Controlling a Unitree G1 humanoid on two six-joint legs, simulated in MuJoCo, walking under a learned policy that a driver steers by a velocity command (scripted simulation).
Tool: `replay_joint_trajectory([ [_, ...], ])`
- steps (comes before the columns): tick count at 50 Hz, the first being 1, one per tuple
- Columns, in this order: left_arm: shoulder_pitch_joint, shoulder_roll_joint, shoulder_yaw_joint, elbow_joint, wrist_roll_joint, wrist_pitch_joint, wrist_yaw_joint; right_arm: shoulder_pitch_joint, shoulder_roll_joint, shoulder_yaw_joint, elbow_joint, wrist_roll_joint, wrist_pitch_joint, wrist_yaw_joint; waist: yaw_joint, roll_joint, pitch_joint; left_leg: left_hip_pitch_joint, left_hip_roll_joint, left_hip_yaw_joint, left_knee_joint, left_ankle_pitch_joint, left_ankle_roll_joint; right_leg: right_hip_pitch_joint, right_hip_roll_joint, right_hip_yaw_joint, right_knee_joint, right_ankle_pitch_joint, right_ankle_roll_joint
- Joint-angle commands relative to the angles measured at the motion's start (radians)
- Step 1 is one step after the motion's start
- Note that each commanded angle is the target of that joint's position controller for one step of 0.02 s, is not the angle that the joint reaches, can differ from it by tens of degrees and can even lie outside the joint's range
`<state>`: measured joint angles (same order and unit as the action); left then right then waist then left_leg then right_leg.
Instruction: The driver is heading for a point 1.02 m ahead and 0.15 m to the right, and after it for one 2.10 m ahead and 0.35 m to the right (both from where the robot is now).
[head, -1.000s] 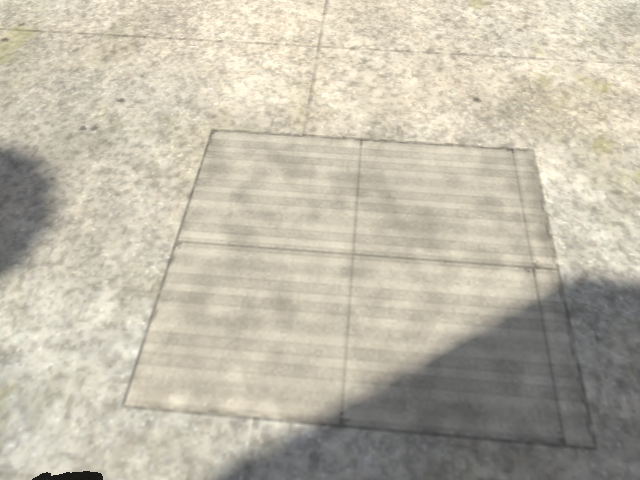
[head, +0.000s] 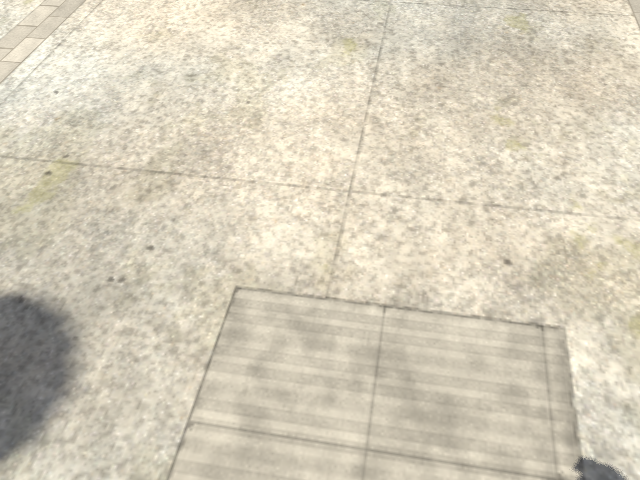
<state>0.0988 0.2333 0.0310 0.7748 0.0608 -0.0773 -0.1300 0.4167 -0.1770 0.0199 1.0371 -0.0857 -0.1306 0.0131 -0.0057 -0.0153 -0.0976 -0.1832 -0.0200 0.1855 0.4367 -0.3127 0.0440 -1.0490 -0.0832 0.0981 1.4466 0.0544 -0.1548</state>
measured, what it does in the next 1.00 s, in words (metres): walks ahead, turning right: right foot, then left foot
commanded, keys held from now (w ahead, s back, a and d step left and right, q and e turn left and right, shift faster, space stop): w+e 0.60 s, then w+q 0.40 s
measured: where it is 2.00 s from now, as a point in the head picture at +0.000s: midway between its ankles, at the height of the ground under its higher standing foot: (394, 342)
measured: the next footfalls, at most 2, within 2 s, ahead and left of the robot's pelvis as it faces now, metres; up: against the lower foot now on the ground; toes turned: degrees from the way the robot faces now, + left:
right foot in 0.22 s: +0.27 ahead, -0.15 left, +0.00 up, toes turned -5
left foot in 0.72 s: +0.61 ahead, -0.01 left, +0.00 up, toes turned -25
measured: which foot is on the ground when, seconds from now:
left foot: down 0.00-0.26, up 0.28-0.70, down 0.72-1.00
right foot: up 0.00-0.20, down 0.22-0.74, up 0.76-1.00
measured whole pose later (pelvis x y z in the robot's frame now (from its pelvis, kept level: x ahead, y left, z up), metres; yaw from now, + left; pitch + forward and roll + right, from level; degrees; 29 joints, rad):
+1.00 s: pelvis +0.53 -0.07 +0.01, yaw -16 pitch +0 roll +0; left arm 0.08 0.26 0.08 0.69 0.01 -0.10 0.03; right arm 0.36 -0.24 -0.05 0.90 0.02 -0.05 0.00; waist -0.09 -0.02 0.05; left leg -0.18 -0.10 -0.14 0.32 -0.13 0.06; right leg -0.57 -0.04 0.08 0.76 -0.17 0.04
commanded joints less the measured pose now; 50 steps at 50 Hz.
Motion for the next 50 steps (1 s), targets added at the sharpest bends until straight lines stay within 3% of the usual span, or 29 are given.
replay_joint_trajectory([
  [1,-0.054,0.037,0.02,-0.054,-0.022,-0.005,-0.002,-0.079,-0.111,-0.017,-0.11,0.007,-0.031,0.004,0.005,0.096,0.064,-0.033,0.186,-0.035,-0.302,0.483,0.128,0.266,-0.009,-0.071,-0.41,0.025,0.071],
  [3,-0.136,0.014,0.021,-0.093,-0.039,0.015,0.003,-0.009,-0.132,-0.027,-0.077,0.014,-0.032,0.026,-0.011,0.103,0.115,0.025,0.216,-0.03,-0.322,0.539,0.129,0.369,0.022,-0.116,-0.581,0.022,0.094],
  [6,-0.145,0.0,0.024,-0.122,-0.02,0.037,0.015,0.01,-0.16,-0.045,-0.041,0.029,-0.024,0.042,0.007,0.109,0.175,0.286,0.298,-0.06,-0.295,0.634,0.133,0.299,0.038,-0.084,-0.788,-0.039,0.071],
  [7,-0.146,0.008,0.031,-0.125,-0.021,0.034,0.02,0.016,-0.16,-0.048,-0.045,0.04,-0.016,0.034,0.003,0.102,0.166,0.367,0.32,-0.067,-0.264,0.706,0.133,0.307,0.053,-0.096,-0.849,-0.112,0.07],
  [9,-0.105,0.035,0.051,-0.114,-0.029,0.023,0.038,-0.019,-0.188,-0.067,-0.062,0.036,0.0,0.021,0.032,0.106,0.137,0.439,0.335,-0.034,-0.165,0.923,0.114,0.394,0.084,-0.122,-0.921,-0.145,0.057],
  [11,-0.02,0.102,0.08,-0.08,-0.054,-0.006,0.058,-0.039,-0.21,-0.08,-0.086,0.033,0.005,-0.002,0.042,0.075,0.047,0.377,0.267,0.029,0.014,1.049,0.067,0.649,0.163,-0.175,-0.954,-0.048,0.015],
  [12,0.076,0.14,0.091,-0.058,-0.048,-0.017,0.076,0.026,-0.145,-0.061,-0.101,0.023,0.002,-0.018,0.032,0.037,-0.095,0.229,0.222,0.035,0.173,0.899,0.02,0.941,0.124,-0.093,-0.824,0.105,-0.053],
  [13,0.209,0.16,0.094,-0.022,-0.057,-0.02,0.091,0.117,-0.055,-0.026,-0.129,0.028,-0.003,-0.022,0.059,-0.105,-0.278,-0.118,0.137,-0.001,0.383,0.613,-0.056,1.36,-0.001,0.167,-0.837,0.008,-0.192],
  [14,0.431,0.165,0.092,0.056,-0.054,-0.007,0.099,0.036,-0.07,-0.027,-0.137,0.005,0.007,0.009,0.155,-0.169,-0.29,-0.333,-0.016,-0.057,0.582,-0.036,-0.09,1.524,-0.135,0.49,-1.057,-0.149,-0.265],
  [15,0.455,0.195,0.105,0.088,-0.023,-0.022,0.104,-0.136,-0.081,-0.041,-0.194,0.034,0.018,0.041,0.191,-0.113,-0.134,-0.547,-0.024,-0.188,0.797,-0.14,-0.063,1.505,-0.146,0.52,-1.14,-0.189,-0.21],
  [16,0.407,0.199,0.115,0.092,-0.012,-0.031,0.108,-0.229,-0.113,-0.056,-0.219,0.037,0.01,0.036,0.184,-0.104,-0.013,-0.613,0.016,-0.261,0.868,-0.086,-0.038,1.371,-0.109,0.419,-1.154,-0.1,-0.15],
  [18,0.264,0.104,0.081,0.082,-0.032,-0.04,0.094,-0.217,-0.129,-0.067,-0.224,0.02,0.003,0.017,0.08,-0.055,0.008,-0.474,0.078,-0.297,0.838,-0.02,-0.036,1.13,-0.102,0.289,-1.139,0.22,-0.148],
  [20,0.247,0.052,0.061,0.085,-0.039,-0.035,0.074,-0.258,-0.077,-0.058,-0.25,0.023,0.016,0.005,0.039,-0.007,0.005,-0.399,0.104,-0.266,0.775,-0.027,-0.071,1.018,-0.09,0.244,-1.173,0.306,-0.158],
  [21,0.235,0.026,0.044,0.082,-0.103,-0.028,0.112,-0.379,-0.132,-0.074,-0.347,0.12,-0.019,-0.023,0.02,0.087,0.046,-0.453,0.053,-0.261,0.765,0.013,-0.085,1.003,-0.057,0.34,-1.237,0.144,-0.159],
  [22,0.236,0.069,0.05,0.088,-0.102,-0.021,0.135,-0.369,-0.113,-0.069,-0.353,0.125,-0.026,-0.029,0.002,0.049,0.06,-0.508,0.074,-0.272,0.702,0.03,-0.094,1.022,-0.071,0.344,-1.261,0.026,-0.158],
  [26,0.243,0.121,0.061,0.046,-0.069,-0.005,0.168,-0.479,-0.101,-0.06,-0.369,0.091,-0.009,-0.026,0.036,-0.034,0.18,-0.398,0.073,-0.254,0.292,0.232,-0.114,0.78,-0.015,0.253,-1.306,-0.154,-0.092],
  [28,0.287,0.122,0.064,0.054,-0.084,-0.015,0.165,-0.516,-0.105,-0.066,-0.372,0.101,0.004,-0.024,0.063,-0.073,0.159,-0.2,0.03,-0.237,0.182,0.398,-0.123,0.676,0.01,0.226,-1.306,-0.186,-0.06],
  [31,0.284,0.129,0.074,0.055,-0.104,-0.022,0.169,-0.488,-0.165,-0.089,-0.351,0.112,0.026,-0.03,0.042,-0.091,0.159,-0.136,0.049,-0.301,0.099,0.45,-0.123,0.777,-0.027,0.281,-1.248,-0.272,-0.035],
  [33,0.286,0.127,0.082,0.044,-0.08,-0.011,0.181,-0.437,-0.197,-0.102,-0.315,0.113,0.021,-0.02,0.019,-0.093,0.144,-0.145,0.065,-0.3,0.101,0.363,-0.089,0.881,-0.053,0.268,-1.119,-0.193,-0.017],
  [35,0.294,0.107,0.083,0.03,-0.076,-0.001,0.181,-0.335,-0.234,-0.124,-0.275,0.092,0.007,-0.015,-0.026,-0.067,0.089,-0.049,0.024,-0.24,0.06,0.238,-0.021,0.938,-0.006,0.24,-0.919,0.1,0.009],
  [36,0.307,0.067,0.07,0.017,-0.064,0.003,0.174,-0.206,-0.246,-0.125,-0.246,0.086,0.001,-0.013,-0.076,0.013,-0.016,0.131,0.11,-0.345,0.052,0.197,0.041,0.866,0.044,0.183,-0.651,0.063,0.033],
  [37,0.489,-0.009,0.053,0.027,-0.077,-0.006,0.165,-0.121,-0.334,-0.14,-0.237,0.082,0.009,-0.004,-0.01,0.365,-0.126,0.402,0.313,-0.754,-0.042,0.129,0.223,0.591,0.187,0.05,-0.297,-0.359,0.12],
  [38,0.507,0.04,0.052,0.026,-0.101,-0.018,0.163,-0.098,-0.279,-0.129,-0.21,0.104,0.019,0.012,-0.013,0.447,-0.12,0.446,0.402,-1.103,-0.228,-0.212,0.299,0.351,0.168,0.032,-0.149,-0.602,0.13],
  [39,0.349,0.12,0.066,-0.008,-0.107,-0.027,0.163,-0.177,-0.202,-0.11,-0.233,0.112,0.023,0.013,-0.034,0.248,0.033,0.313,0.359,-1.035,-0.258,-0.27,0.252,0.296,0.104,0.05,-0.101,-0.515,0.114],
  [40,0.216,0.13,0.067,-0.043,-0.094,-0.034,0.162,-0.234,-0.19,-0.103,-0.257,0.095,0.032,0.013,-0.036,0.107,0.083,0.197,0.305,-0.864,-0.233,-0.166,0.224,0.32,0.066,0.021,-0.126,-0.438,0.113],
  [41,0.158,0.122,0.069,-0.068,-0.069,-0.04,0.162,-0.253,-0.191,-0.1,-0.257,0.088,0.035,0.016,-0.028,0.058,0.102,0.119,0.257,-0.76,-0.229,-0.041,0.214,0.346,0.042,0.005,-0.186,-0.405,0.119],
  [42,0.151,0.108,0.073,-0.08,-0.05,-0.041,0.162,-0.255,-0.183,-0.095,-0.255,0.083,0.034,0.012,-0.008,0.065,0.085,0.085,0.215,-0.689,-0.227,0.058,0.198,0.393,0.016,0.004,-0.268,-0.37,0.123],
  [44,0.14,0.086,0.07,-0.093,-0.043,-0.037,0.163,-0.226,-0.178,-0.092,-0.243,0.094,0.04,0.003,-0.001,0.1,0.069,0.051,0.169,-0.617,-0.232,0.188,0.199,0.446,0.019,-0.024,-0.392,-0.352,0.156],
  [50,-0.077,0.047,0.038,-0.157,-0.065,-0.036,0.144,-0.13,-0.244,-0.116,-0.226,0.115,0.066,-0.036,-0.053,0.097,0.099,-0.048,0.162,-0.572,-0.257,0.164,0.197,0.564,0.07,-0.024,-0.809,-0.116,0.208],
])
